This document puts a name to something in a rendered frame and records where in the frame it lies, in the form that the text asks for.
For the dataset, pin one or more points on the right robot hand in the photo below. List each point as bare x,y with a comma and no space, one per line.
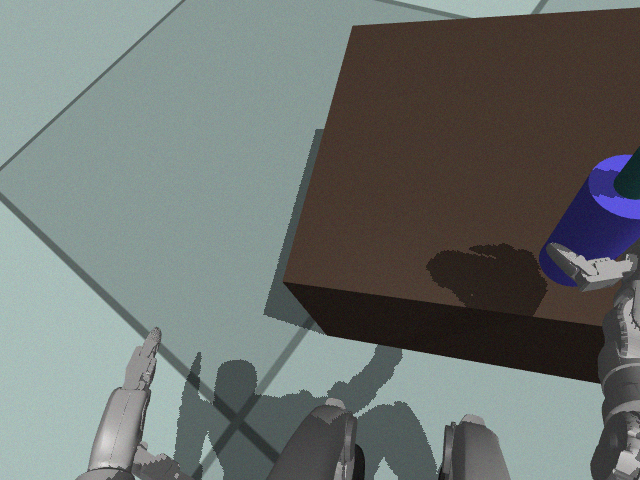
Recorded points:
597,273

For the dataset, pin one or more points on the right robot arm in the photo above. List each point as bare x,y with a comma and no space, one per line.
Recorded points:
617,456

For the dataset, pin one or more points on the left robot hand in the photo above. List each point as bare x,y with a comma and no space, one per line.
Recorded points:
118,441

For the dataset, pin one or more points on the bottle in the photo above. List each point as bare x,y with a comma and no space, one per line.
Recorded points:
603,219

